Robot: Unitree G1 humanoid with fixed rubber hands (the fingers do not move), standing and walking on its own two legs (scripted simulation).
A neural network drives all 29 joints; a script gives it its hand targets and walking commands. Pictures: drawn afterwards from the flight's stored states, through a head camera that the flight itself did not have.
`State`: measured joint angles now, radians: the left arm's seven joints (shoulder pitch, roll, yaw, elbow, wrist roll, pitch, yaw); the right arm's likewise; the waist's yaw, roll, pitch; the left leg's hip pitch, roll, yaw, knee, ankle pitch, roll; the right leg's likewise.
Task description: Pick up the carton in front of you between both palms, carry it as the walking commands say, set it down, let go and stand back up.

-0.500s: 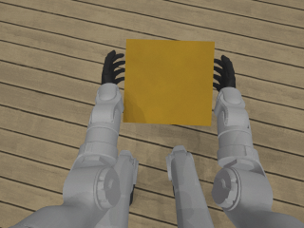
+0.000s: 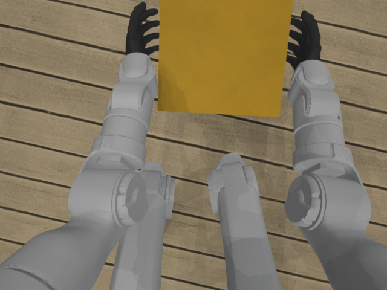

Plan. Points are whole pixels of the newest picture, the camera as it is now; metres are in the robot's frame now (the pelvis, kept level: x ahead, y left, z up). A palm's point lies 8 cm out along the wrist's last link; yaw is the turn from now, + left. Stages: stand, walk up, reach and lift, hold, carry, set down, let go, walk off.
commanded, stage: set down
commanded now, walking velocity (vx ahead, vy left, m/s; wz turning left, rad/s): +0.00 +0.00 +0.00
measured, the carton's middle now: (217, 64) +0.51 -0.10 -0.22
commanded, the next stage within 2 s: none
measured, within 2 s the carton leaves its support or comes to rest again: rests again in 0.64 s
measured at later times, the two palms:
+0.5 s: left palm (145, 58) +0.53 +0.05 -0.20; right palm (289, 66) +0.48 -0.24 -0.20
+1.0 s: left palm (145, 58) +0.53 +0.06 -0.21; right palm (287, 68) +0.48 -0.25 -0.22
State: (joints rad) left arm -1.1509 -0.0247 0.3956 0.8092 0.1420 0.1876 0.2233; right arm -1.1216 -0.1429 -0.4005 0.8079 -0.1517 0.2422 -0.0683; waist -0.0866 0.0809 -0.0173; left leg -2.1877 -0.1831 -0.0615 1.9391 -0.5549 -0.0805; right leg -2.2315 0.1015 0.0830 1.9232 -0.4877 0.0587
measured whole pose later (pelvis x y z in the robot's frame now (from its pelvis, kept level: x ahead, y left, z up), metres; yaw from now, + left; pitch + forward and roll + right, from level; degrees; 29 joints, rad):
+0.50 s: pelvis +0.00 +0.00 -0.05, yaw +1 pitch +42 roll +1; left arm -1.27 0.07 0.31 0.95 0.06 0.16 0.23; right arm -1.22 -0.22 -0.36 0.93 -0.08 0.21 -0.03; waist -0.11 0.08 0.14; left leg -2.27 -0.22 -0.06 2.13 -0.60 -0.09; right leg -2.30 0.07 0.06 2.11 -0.55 0.06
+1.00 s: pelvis +0.00 +0.00 -0.06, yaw +0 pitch +40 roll +1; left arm -1.35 0.09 0.36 1.05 0.12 0.12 0.13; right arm -1.28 -0.27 -0.38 1.04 -0.11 0.17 0.03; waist -0.10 0.08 0.20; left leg -2.26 -0.19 -0.04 2.16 -0.61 -0.07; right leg -2.29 0.05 0.05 2.14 -0.55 0.05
